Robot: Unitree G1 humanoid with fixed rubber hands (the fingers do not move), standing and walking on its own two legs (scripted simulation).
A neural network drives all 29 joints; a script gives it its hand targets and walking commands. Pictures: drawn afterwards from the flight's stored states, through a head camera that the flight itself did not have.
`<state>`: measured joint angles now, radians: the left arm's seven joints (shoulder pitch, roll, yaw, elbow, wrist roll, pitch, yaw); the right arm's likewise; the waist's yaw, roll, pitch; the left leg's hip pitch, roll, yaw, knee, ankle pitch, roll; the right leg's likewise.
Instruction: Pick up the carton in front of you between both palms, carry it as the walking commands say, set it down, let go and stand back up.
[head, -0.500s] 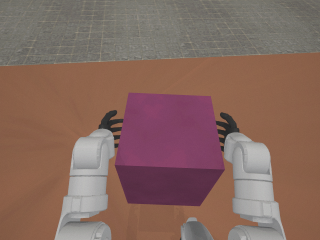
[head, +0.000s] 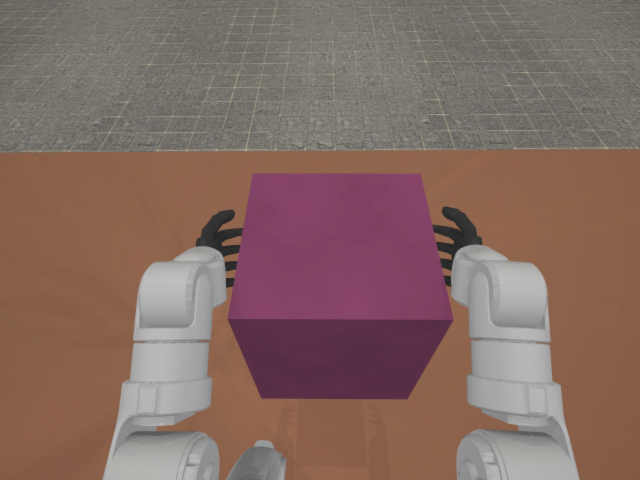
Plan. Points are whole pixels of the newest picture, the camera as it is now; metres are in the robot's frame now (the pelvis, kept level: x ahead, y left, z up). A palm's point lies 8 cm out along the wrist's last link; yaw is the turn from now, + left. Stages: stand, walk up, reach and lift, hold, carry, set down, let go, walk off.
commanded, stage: carry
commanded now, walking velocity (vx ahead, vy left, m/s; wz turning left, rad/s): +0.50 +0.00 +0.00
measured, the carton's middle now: (335, 294) +0.36 +0.02 +0.02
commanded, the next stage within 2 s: none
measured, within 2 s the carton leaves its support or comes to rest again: neither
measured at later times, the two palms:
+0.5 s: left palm (261, 156) +0.66 +0.17 +0.01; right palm (422, 169) +0.64 -0.13 +0.01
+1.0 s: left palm (280, 89) +0.95 +0.18 -0.02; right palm (405, 86) +0.98 -0.12 -0.02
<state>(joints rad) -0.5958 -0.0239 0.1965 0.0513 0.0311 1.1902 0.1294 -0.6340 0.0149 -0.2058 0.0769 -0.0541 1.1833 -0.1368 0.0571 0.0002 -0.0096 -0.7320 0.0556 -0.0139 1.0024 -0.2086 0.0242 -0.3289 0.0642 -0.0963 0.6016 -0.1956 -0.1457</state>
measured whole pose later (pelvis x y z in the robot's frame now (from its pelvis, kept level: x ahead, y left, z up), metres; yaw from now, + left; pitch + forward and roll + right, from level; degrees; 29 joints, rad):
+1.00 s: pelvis +0.61 +0.01 -0.12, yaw +1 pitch +4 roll +1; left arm -0.61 0.00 0.18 0.14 0.03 1.22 0.14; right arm -0.65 0.01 -0.20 0.17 -0.06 1.20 -0.13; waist 0.05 -0.01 -0.04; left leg -0.64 0.03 -0.02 1.17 -0.38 0.02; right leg -0.41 0.08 -0.12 0.61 -0.12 -0.17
